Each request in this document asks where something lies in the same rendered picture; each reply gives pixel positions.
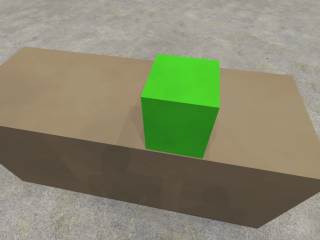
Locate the carton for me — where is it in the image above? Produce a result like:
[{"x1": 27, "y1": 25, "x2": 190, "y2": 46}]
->
[{"x1": 141, "y1": 54, "x2": 220, "y2": 159}]

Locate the pedestal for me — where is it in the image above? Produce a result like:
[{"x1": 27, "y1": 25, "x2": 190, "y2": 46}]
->
[{"x1": 0, "y1": 46, "x2": 320, "y2": 229}]

